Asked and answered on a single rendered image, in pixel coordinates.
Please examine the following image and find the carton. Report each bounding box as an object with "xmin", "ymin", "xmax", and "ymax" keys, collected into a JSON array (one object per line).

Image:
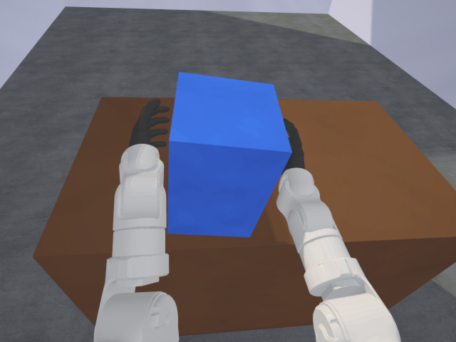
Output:
[{"xmin": 167, "ymin": 72, "xmax": 292, "ymax": 237}]

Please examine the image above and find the right robot upper arm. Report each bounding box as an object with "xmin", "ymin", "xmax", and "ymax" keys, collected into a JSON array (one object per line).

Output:
[{"xmin": 313, "ymin": 293, "xmax": 400, "ymax": 342}]

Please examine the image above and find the left robot hand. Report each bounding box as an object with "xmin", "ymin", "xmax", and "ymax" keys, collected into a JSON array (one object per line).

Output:
[{"xmin": 129, "ymin": 98, "xmax": 170, "ymax": 147}]

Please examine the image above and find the left robot upper arm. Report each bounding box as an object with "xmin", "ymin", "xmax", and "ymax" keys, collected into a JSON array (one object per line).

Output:
[{"xmin": 95, "ymin": 291, "xmax": 179, "ymax": 342}]

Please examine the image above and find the right robot forearm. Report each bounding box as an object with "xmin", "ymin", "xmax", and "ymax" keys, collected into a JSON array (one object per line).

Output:
[{"xmin": 276, "ymin": 168, "xmax": 401, "ymax": 342}]

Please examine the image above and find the pedestal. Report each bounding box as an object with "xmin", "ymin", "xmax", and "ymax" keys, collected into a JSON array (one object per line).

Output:
[{"xmin": 32, "ymin": 97, "xmax": 456, "ymax": 336}]

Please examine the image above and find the left robot forearm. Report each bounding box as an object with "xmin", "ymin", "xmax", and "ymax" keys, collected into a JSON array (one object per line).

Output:
[{"xmin": 94, "ymin": 144, "xmax": 169, "ymax": 342}]

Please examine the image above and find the right robot hand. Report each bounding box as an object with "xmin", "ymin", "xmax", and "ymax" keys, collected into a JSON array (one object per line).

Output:
[{"xmin": 281, "ymin": 118, "xmax": 305, "ymax": 176}]

